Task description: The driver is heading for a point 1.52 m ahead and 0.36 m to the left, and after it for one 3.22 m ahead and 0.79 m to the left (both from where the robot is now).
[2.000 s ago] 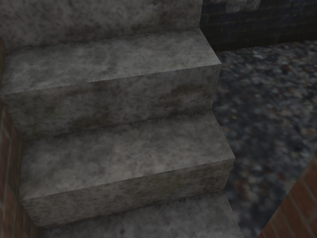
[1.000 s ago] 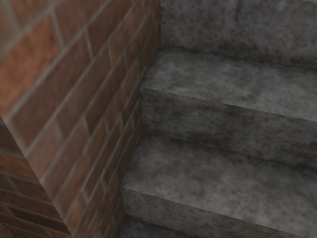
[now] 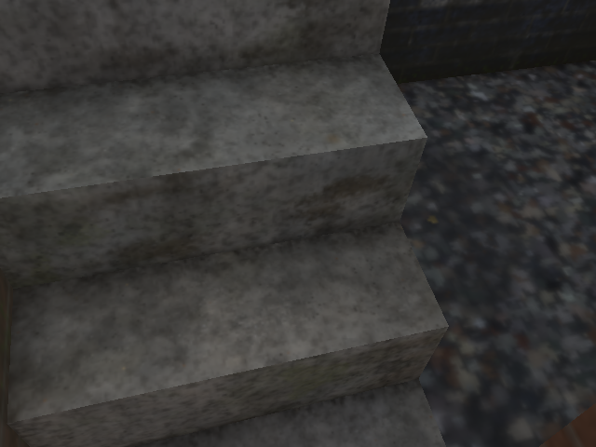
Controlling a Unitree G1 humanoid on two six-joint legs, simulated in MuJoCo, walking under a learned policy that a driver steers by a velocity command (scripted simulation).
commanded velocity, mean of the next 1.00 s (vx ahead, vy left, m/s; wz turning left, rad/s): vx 0.07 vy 0.00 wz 0.26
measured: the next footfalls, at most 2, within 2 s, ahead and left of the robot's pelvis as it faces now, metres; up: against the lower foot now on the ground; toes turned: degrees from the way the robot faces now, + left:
right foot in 0.24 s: +0.02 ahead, -0.12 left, +0.00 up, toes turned -3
left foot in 0.74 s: -0.07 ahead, +0.12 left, +0.00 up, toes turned +13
